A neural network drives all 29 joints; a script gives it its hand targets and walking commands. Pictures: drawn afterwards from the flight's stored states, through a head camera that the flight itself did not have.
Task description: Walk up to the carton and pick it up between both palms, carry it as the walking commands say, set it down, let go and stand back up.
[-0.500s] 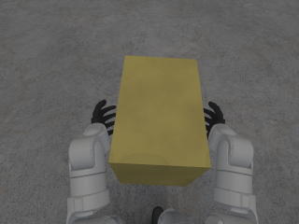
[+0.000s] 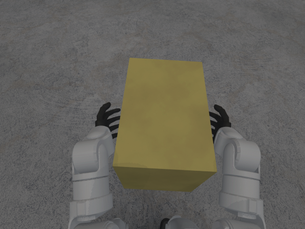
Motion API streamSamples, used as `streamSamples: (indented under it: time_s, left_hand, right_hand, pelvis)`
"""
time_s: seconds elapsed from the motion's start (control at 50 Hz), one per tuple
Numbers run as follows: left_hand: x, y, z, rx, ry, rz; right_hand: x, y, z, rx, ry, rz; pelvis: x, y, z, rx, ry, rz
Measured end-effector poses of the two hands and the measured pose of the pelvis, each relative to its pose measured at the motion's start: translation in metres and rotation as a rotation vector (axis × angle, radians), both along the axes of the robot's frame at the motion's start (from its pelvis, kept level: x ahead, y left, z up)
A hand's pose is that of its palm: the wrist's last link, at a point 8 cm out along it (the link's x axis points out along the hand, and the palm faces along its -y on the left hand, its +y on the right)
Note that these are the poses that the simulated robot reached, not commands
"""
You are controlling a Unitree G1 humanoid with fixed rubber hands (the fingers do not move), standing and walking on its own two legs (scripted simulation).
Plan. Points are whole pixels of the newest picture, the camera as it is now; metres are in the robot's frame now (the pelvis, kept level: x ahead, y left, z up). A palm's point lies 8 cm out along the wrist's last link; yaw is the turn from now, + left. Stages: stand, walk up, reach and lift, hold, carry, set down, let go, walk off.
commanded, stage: carry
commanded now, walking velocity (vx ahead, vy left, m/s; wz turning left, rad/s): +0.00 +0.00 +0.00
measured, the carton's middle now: (161, 127) +0.37 -0.01 +0.02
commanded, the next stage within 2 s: none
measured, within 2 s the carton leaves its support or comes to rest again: neither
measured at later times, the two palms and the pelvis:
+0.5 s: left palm (128, 138) +0.28 +0.07 +0.12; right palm (264, 156) +0.25 -0.22 +0.11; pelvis -0.05 -0.02 +0.00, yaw -6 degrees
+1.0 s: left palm (107, 141) +0.28 +0.11 +0.10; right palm (242, 155) +0.25 -0.17 +0.10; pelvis -0.06 +0.01 +0.00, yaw -6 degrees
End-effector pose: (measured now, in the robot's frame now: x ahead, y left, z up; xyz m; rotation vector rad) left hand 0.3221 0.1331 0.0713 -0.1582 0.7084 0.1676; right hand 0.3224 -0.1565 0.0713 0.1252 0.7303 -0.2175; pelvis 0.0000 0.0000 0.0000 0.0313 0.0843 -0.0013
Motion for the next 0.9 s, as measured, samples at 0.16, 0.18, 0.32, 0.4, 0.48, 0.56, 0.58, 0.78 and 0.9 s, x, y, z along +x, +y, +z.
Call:
streamSamples:
  time_s: [0.16, 0.18, 0.32, 0.4, 0.48, 0.56, 0.58, 0.78, 0.9]
  left_hand:
    - [-0.006, -0.028, 0.015, -0.039, -0.083, -0.077]
    - [-0.007, -0.031, 0.018, -0.033, -0.08, -0.083]
    - [-0.019, -0.053, 0.035, 0.018, -0.107, -0.096]
    - [-0.029, -0.062, 0.039, 0.038, -0.082, -0.115]
    - [-0.037, -0.065, 0.044, 0.04, -0.085, -0.126]
    - [-0.045, -0.063, 0.044, 0.021, -0.068, -0.124]
    - [-0.047, -0.062, 0.044, 0.017, -0.061, -0.125]
    - [-0.05, -0.043, 0.039, 0.009, -0.048, -0.12]
    - [-0.045, -0.028, 0.036, -0.003, -0.05, -0.106]
  right_hand:
    - [-0.039, -0.026, 0.012, 0.003, -0.083, -0.114]
    - [-0.042, -0.029, 0.014, 0.003, -0.079, -0.116]
    - [-0.048, -0.051, 0.027, -0.01, -0.101, -0.076]
    - [-0.058, -0.061, 0.033, -0.004, -0.076, -0.082]
    - [-0.07, -0.064, 0.035, 0.005, -0.079, -0.099]
    - [-0.081, -0.061, 0.038, -0.017, -0.062, -0.093]
    - [-0.083, -0.06, 0.039, -0.024, -0.054, -0.092]
    - [-0.084, -0.041, 0.039, -0.031, -0.042, -0.089]
    - [-0.077, -0.027, 0.037, -0.038, -0.045, -0.08]
  pelvis:
    - [-0.021, -0.002, -0.002, -0.036, 0.001, -0.072]
    - [-0.022, -0.004, -0.001, -0.042, 0.001, -0.08]
    - [-0.031, -0.023, -0.002, -0.04, -0.019, -0.101]
    - [-0.04, -0.025, 0.004, -0.015, -0.02, -0.099]
    - [-0.048, -0.024, 0.003, -0.025, -0.039, -0.102]
    - [-0.055, -0.023, 0.005, -0.019, -0.045, -0.1]
    - [-0.057, -0.022, 0.006, -0.017, -0.044, -0.103]
    - [-0.064, -0.008, 0.006, -0.033, -0.045, -0.11]
    - [-0.061, 0.001, 0.005, -0.037, -0.041, -0.106]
